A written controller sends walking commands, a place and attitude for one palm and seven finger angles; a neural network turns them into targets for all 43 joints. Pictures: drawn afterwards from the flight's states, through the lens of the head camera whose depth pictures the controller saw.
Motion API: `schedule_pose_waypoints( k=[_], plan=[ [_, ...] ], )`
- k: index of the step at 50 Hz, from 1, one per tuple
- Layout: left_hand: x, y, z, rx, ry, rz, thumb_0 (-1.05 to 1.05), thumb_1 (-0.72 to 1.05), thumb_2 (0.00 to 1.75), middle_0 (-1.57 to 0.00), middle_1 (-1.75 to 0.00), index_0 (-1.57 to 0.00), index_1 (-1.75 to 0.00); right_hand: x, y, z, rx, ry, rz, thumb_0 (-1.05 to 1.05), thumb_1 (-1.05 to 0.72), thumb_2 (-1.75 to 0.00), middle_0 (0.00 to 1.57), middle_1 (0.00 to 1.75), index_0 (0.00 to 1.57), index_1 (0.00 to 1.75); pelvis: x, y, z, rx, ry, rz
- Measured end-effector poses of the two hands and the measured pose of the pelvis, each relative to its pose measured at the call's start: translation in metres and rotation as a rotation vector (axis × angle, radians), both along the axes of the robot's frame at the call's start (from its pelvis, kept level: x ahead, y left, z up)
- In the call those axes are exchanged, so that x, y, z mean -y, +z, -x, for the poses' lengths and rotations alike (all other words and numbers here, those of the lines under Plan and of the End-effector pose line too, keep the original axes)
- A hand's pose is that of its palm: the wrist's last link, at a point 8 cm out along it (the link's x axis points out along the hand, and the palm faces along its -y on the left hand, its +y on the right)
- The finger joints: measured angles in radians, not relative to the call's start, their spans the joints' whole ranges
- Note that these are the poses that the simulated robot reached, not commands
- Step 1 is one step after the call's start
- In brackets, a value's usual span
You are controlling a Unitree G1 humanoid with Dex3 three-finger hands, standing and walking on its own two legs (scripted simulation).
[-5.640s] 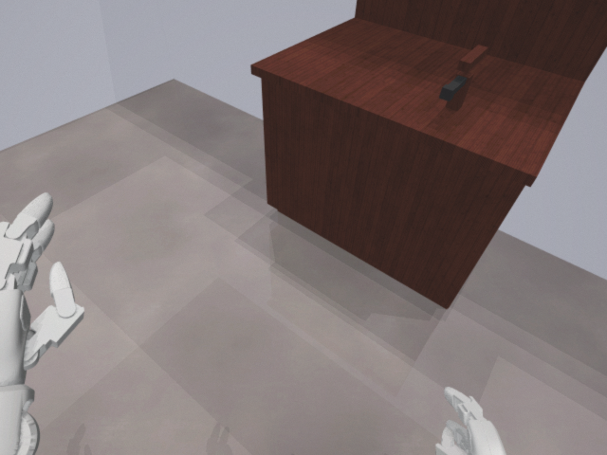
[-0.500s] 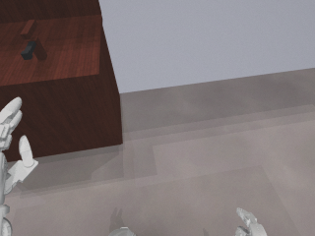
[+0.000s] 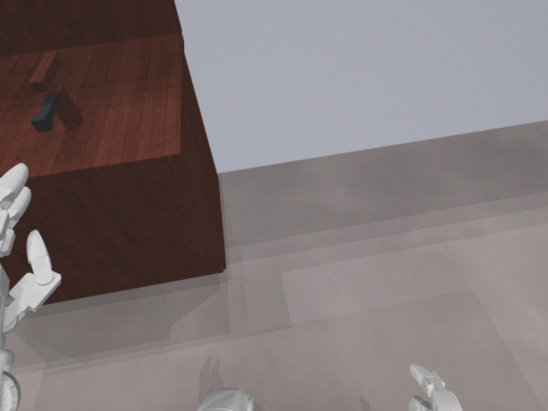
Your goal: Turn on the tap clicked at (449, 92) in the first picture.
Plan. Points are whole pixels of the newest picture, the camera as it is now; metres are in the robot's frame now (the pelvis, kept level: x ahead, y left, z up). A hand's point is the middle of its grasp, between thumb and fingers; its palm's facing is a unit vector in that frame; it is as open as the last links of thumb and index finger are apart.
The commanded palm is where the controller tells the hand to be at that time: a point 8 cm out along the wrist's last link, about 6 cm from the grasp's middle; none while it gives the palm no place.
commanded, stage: take the last steps up to it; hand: left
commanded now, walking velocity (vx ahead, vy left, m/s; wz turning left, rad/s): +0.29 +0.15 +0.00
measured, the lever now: (42, 122) +0.63 +0.55 +0.06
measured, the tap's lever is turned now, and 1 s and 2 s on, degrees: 0 0 0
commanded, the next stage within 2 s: come to a stop and stand still in 0.56 s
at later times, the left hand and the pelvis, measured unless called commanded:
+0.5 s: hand (52, 178) +0.34 +0.30 +0.19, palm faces +0.33 -0.80 -0.50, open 7.4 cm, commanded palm +0.29 +0.35 +0.19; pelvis +0.12 +0.07 +0.00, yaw -2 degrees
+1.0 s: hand (28, 144) +0.41 +0.37 +0.19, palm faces +0.35 -0.85 -0.41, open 7.4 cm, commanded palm +0.34 +0.41 +0.19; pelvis +0.17 +0.14 +0.01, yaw -3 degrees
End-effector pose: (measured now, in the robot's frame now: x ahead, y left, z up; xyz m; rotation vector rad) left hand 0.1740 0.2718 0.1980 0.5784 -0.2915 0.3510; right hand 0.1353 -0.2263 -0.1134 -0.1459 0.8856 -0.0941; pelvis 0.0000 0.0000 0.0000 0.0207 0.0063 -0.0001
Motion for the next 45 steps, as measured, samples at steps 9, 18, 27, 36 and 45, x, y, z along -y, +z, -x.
schedule_pose_waypoints(
  k=[9,18,27,36,45],
  plan=[
    [-0.03,-0.008,-0.054,-0.014,-0.045,0.028,0.02,0.89,0.9,-0.21,-0.3,-0.21,-0.31,-0.001,0.03,-0.047,0.017,-0.024,0.133,0.02,-0.91,-0.9,0.2,0.3,0.2,0.3,-0.036,0.006,-0.049,-0.004,-0.011,-0.015],
    [-0.07,0.001,-0.118,0.091,-0.109,-0.008,0.02,0.89,0.9,-0.21,-0.3,-0.21,-0.3,-0.06,0.035,-0.107,0.15,-0.09,0.059,0.02,-0.91,-0.9,0.2,0.3,0.2,0.3,-0.07,-0.004,-0.088,-0.008,-0.039,0.01],
    [-0.066,0.008,-0.132,0.015,-0.079,-0.066,0.02,0.89,0.9,-0.21,-0.3,-0.21,-0.3,-0.098,0.009,-0.133,0.108,-0.026,-0.049,0.01,-0.91,-0.9,0.21,0.3,0.2,0.3,-0.074,-0.006,-0.127,-0.006,-0.033,0.01],
    [-0.09,-0.012,-0.164,-0.03,-0.009,0.066,0.02,0.89,0.9,-0.21,-0.3,-0.21,-0.3,-0.08,0.018,-0.155,0.013,-0.015,0.056,0.02,-0.91,-0.9,0.21,0.3,0.2,0.3,-0.092,0.006,-0.153,0.005,-0.016,-0.009],
    [-0.13,-0.006,-0.193,0.071,-0.119,0.025,0.02,0.89,0.9,-0.21,-0.3,-0.21,-0.31,-0.099,0.045,-0.187,0.117,-0.085,0.178,0.02,-0.91,-0.9,0.2,0.3,0.2,0.3,-0.133,-0.004,-0.173,0.02,-0.039,0.017]
  ],
)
